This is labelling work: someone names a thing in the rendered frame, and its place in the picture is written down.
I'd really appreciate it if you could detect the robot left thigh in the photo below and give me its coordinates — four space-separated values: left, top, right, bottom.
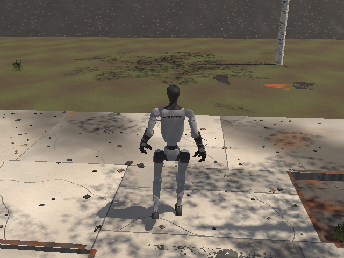
153 149 164 185

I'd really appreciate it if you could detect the left robot hand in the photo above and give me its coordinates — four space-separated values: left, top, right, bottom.
139 144 152 154

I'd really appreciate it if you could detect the right robot forearm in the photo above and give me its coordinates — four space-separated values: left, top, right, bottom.
194 130 205 152

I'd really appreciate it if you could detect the robot right upper arm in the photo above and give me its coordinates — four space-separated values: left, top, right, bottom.
184 108 199 138

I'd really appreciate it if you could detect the robot left upper arm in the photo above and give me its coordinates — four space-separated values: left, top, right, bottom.
145 107 162 137

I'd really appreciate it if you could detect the left robot forearm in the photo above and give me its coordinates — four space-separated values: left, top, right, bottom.
140 128 151 146

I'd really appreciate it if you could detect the right robot hand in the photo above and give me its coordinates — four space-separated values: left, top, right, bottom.
194 150 206 162

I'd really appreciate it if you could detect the robot left shin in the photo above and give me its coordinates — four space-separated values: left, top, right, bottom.
153 176 161 213

